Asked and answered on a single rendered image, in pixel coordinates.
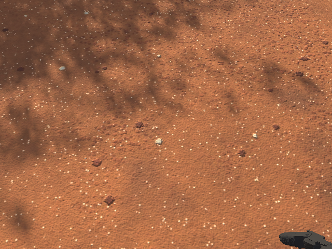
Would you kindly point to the robot right hand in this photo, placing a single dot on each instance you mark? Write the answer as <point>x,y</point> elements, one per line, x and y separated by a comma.
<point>307,240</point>

